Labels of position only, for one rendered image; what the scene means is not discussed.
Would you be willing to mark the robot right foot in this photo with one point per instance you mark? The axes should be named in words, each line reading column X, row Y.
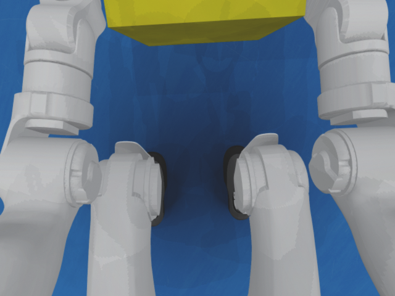
column 229, row 164

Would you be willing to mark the left robot forearm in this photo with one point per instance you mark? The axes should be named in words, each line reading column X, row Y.
column 58, row 69

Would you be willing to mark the left robot thigh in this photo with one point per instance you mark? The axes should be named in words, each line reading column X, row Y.
column 119, row 257

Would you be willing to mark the robot left upper arm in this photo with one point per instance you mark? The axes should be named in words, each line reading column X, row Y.
column 43, row 183

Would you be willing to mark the carton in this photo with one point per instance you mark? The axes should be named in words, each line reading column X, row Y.
column 172, row 22

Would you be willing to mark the robot right upper arm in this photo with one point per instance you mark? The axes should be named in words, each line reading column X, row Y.
column 357, row 167

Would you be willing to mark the right robot forearm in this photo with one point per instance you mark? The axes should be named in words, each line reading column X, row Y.
column 351, row 38

